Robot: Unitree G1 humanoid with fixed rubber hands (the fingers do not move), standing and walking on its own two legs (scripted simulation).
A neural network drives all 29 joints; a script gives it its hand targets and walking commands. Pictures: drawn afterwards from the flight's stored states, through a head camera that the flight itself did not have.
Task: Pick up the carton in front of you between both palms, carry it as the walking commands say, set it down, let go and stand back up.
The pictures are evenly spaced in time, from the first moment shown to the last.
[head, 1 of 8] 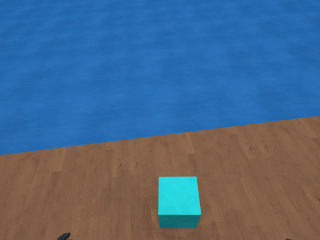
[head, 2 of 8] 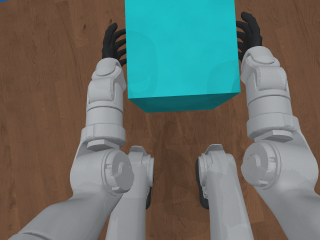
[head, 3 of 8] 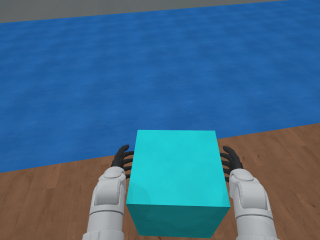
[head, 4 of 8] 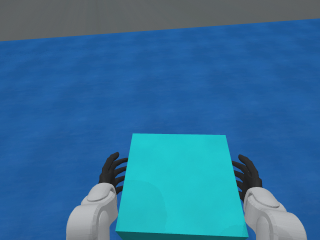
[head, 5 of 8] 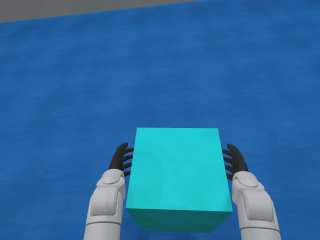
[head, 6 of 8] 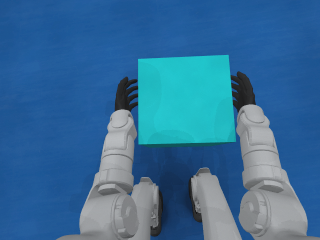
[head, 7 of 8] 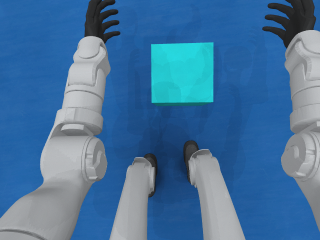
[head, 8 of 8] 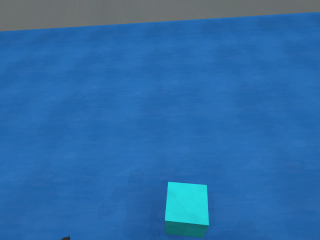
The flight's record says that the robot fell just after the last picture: no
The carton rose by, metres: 0.69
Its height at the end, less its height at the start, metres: -0.14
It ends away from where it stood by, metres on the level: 2.69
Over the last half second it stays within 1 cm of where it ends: yes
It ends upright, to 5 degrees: yes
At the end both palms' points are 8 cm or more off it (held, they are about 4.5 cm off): yes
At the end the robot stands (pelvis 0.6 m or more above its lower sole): yes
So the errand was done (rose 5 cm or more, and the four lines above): yes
